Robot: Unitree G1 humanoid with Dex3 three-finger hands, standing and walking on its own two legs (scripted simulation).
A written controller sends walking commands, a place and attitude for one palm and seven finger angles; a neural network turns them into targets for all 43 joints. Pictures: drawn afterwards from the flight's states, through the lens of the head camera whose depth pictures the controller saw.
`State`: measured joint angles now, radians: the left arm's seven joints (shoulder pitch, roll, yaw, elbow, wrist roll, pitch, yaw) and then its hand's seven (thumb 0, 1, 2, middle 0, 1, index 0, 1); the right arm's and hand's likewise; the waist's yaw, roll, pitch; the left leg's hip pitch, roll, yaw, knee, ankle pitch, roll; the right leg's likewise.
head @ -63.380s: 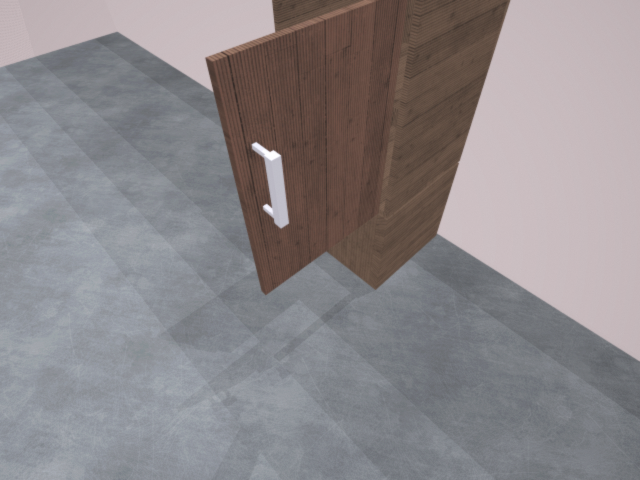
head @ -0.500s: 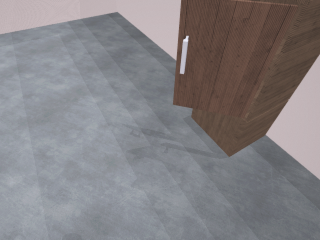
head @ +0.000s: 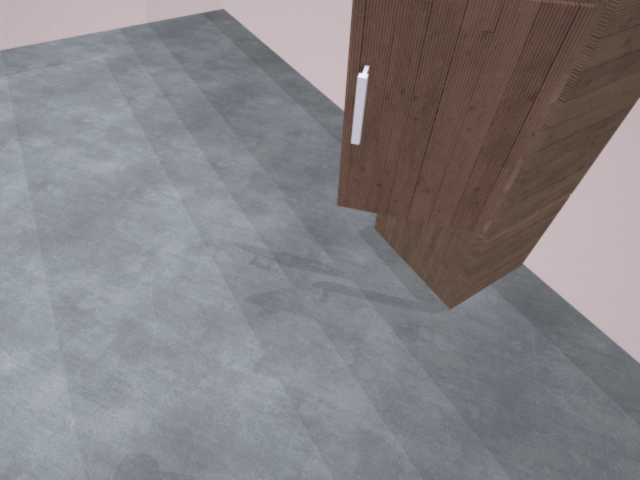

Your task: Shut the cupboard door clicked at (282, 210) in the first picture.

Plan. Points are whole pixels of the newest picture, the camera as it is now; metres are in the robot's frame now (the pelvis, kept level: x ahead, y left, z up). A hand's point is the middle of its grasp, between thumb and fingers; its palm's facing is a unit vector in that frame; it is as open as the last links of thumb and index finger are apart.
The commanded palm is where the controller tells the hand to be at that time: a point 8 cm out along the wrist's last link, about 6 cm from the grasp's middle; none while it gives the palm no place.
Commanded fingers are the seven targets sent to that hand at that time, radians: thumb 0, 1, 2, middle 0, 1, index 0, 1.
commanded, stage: look to check the result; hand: left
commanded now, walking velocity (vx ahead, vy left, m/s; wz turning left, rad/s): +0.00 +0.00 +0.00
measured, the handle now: (360, 106) +0.87 -0.05 +0.00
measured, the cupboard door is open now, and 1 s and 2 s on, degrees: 44 44 44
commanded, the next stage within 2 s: turn to face it in 0.36 s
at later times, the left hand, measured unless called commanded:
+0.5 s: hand out of the picture +0.07 +0.22 -0.17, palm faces +0.00 -0.96 -0.29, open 7.3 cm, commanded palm none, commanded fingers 0.00 0.90 0.90 -0.20 -0.30 -0.20 -0.30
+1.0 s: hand out of the picture +0.05 +0.17 -0.18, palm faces -0.08 -0.97 -0.21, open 7.3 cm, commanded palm none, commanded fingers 0.00 0.90 0.90 -0.20 -0.30 -0.20 -0.30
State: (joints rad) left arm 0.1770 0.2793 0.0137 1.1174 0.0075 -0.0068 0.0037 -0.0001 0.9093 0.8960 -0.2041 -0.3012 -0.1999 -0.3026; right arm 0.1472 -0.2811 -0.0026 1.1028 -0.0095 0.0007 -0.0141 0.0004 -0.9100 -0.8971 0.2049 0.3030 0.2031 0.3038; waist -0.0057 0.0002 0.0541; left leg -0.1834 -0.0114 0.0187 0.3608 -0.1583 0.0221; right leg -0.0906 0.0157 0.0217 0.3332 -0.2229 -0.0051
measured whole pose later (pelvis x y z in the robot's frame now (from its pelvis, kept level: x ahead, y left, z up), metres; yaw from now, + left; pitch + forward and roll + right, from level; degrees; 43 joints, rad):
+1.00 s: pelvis +0.00 -0.01 -0.01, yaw -6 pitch -2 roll +0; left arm 0.23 0.18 0.03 1.06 0.01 0.04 0.01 0.00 0.91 0.90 -0.20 -0.30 -0.20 -0.30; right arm 0.22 -0.18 -0.02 1.07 -0.01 0.04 -0.03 0.00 -0.91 -0.90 0.20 0.30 0.20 0.30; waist -0.01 0.01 0.07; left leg -0.21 0.06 0.11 0.51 -0.26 -0.01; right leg -0.16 0.08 0.11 0.49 -0.29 -0.03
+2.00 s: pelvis +0.19 -0.10 +0.00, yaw -14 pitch +0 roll +0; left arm 0.21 0.20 0.08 1.04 0.03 0.00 -0.01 0.02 0.94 0.90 -0.20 -0.30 -0.20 -0.30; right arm 0.36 -0.12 -0.03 1.08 -0.03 -0.04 -0.03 -0.01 -0.93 -0.90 0.20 0.30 0.20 0.30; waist -0.02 -0.02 0.07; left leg -0.13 0.05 0.12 0.39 -0.26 0.00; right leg -0.50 -0.07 -0.05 0.87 -0.27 -0.01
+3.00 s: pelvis +0.32 -0.22 -0.01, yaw -13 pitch +0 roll +0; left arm 0.27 0.18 0.05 1.01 0.03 0.03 0.02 0.00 0.91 0.90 -0.20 -0.30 -0.20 -0.30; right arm 0.21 -0.21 -0.06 1.03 -0.02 0.07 0.00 0.00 -0.91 -0.90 0.20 0.30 0.20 0.30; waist 0.01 0.03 0.02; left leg -0.37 0.01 0.03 0.79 -0.39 -0.01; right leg -0.23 -0.02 -0.03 0.52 -0.29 -0.01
